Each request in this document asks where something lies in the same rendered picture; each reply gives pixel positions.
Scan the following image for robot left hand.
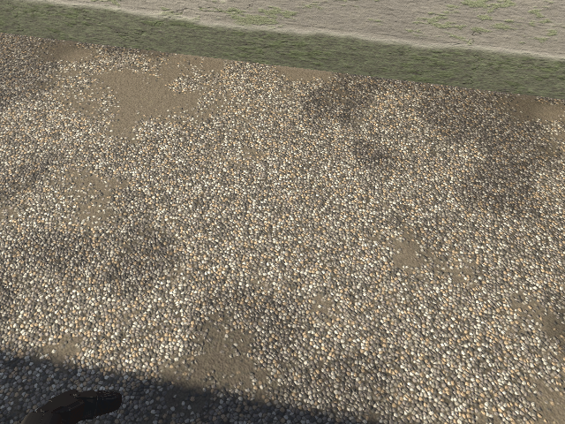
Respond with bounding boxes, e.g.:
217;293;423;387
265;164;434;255
19;390;122;424

